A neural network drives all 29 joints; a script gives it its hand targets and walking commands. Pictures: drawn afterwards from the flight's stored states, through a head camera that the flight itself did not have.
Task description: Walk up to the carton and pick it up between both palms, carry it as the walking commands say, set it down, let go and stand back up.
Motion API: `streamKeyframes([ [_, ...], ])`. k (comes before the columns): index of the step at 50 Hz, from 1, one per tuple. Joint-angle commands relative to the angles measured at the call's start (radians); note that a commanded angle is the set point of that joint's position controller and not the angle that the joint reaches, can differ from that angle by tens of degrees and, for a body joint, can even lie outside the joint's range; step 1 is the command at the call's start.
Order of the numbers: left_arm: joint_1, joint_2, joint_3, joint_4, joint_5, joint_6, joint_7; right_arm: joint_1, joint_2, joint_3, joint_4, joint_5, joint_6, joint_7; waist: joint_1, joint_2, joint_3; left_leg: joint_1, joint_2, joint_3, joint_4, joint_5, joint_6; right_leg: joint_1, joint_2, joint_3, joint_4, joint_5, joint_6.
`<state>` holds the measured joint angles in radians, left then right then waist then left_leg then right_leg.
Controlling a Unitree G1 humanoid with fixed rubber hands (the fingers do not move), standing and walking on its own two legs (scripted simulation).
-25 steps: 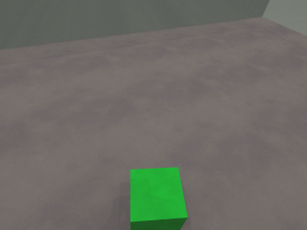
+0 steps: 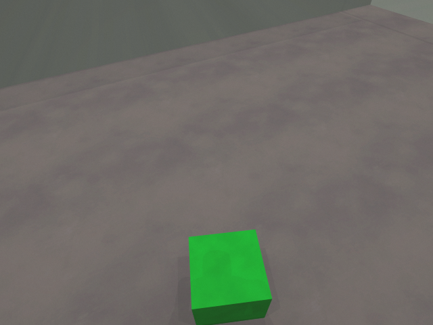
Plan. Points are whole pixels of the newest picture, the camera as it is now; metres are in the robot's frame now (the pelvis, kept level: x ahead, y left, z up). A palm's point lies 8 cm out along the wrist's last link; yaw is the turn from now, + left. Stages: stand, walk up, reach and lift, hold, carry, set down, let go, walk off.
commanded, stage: walk up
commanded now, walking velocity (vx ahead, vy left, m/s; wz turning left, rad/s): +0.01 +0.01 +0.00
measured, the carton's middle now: (226, 277) +0.47 -0.02 -0.66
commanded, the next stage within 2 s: stand in 0.06 s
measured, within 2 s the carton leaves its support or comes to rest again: neither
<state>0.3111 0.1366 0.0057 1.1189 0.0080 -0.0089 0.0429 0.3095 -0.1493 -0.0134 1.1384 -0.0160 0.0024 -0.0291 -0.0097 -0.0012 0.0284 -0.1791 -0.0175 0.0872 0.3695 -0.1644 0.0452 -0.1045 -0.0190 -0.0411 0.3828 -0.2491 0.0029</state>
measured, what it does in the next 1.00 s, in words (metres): stands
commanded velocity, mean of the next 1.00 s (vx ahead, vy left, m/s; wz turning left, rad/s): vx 0.00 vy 0.00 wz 0.00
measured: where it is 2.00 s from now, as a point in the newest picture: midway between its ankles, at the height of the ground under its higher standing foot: outside the picture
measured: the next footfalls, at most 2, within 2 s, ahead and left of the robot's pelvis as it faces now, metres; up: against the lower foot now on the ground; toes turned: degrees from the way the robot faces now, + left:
none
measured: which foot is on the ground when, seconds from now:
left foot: down 0.00-1.00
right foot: down 0.00-1.00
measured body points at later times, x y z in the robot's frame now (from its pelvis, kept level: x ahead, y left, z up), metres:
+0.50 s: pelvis +0.01 -0.01 +0.00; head +0.01 -0.01 +0.45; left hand -0.03 +0.20 -0.16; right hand -0.01 -0.23 -0.16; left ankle +0.03 +0.09 -0.74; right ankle -0.03 -0.12 -0.74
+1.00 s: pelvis -0.01 -0.03 -0.02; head +0.03 -0.03 +0.43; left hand +0.10 +0.20 -0.16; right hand +0.10 -0.26 -0.16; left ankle +0.03 +0.09 -0.74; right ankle -0.02 -0.12 -0.74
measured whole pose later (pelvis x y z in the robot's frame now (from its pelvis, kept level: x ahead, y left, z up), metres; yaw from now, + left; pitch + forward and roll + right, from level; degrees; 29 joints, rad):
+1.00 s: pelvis -0.01 -0.03 -0.02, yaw +0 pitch +5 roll +0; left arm 0.13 0.20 -0.06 0.80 -0.09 0.26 0.05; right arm 0.14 -0.22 0.04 0.81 0.10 0.24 -0.04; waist 0.02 0.00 0.00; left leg -0.44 0.01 0.05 0.61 -0.25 0.02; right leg -0.38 0.00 -0.06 0.64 -0.35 -0.03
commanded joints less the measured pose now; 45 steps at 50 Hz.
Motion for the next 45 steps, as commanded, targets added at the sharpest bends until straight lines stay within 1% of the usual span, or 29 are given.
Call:
streamKeyframes([
  [1, 0.078, 0.073, 0.01, -0.009, -0.001, -0.004, 0.002, 0.045, -0.066, -0.006, -0.013, -0.002, -0.007, -0.004, 0.009, -0.002, 0.062, 0.02, 0.119, -0.148, -0.078, -0.013, -0.007, -0.112, -0.094, 0.088, -0.09, 0.041, -0.03],
  [5, 0.087, 0.065, 0.007, -0.007, 0.0, -0.005, 0.003, 0.057, -0.058, -0.002, -0.006, -0.002, -0.008, -0.005, 0.005, 0.001, 0.06, 0.023, 0.128, -0.156, -0.081, -0.006, -0.011, -0.117, -0.092, 0.082, -0.089, 0.038, -0.027],
  [16, 0.115, 0.06, 0.002, -0.004, 0.003, -0.011, 0.007, 0.072, -0.05, 0.0, 0.001, 0.0, -0.009, -0.008, 0.001, -0.001, 0.062, 0.034, 0.129, -0.148, -0.065, 0.039, -0.015, -0.117, -0.095, 0.085, -0.091, 0.072, -0.027],
  [32, 0.137, 0.067, 0.005, -0.02, 0.004, -0.012, 0.01, 0.073, -0.053, 0.001, -0.009, 0.001, -0.01, -0.013, 0.003, -0.005, 0.057, 0.036, 0.133, -0.139, -0.048, 0.09, -0.023, -0.093, -0.099, 0.088, -0.085, 0.127, -0.03],
  [45, 0.137, 0.079, 0.01, -0.04, 0.003, -0.011, 0.01, 0.076, -0.062, 0.001, -0.02, 0.001, -0.009, -0.014, 0.005, -0.005, 0.058, 0.032, 0.135, -0.134, -0.038, 0.101, -0.029, -0.081, -0.101, 0.091, -0.088, 0.148, -0.033],
])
